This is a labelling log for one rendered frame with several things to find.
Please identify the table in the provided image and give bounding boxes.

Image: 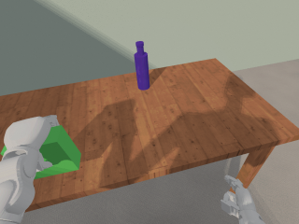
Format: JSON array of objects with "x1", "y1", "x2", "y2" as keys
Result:
[{"x1": 0, "y1": 58, "x2": 299, "y2": 213}]

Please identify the right robot forearm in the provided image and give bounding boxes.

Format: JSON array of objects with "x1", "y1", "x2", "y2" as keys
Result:
[{"x1": 238, "y1": 209, "x2": 265, "y2": 224}]

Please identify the sponge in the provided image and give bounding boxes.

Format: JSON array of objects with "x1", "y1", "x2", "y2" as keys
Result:
[{"x1": 0, "y1": 125, "x2": 81, "y2": 179}]

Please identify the left robot forearm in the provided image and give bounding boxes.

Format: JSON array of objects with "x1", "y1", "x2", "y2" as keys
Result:
[{"x1": 0, "y1": 146, "x2": 39, "y2": 224}]

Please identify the robot right hand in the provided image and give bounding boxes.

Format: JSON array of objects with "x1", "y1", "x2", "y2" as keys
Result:
[{"x1": 221, "y1": 175, "x2": 257, "y2": 218}]

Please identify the robot left hand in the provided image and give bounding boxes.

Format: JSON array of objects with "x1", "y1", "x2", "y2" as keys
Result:
[{"x1": 4, "y1": 115, "x2": 60, "y2": 172}]

